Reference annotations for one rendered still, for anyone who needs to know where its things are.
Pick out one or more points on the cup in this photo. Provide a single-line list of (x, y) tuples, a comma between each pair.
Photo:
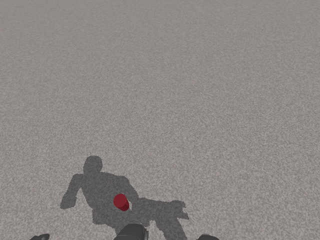
[(121, 202)]

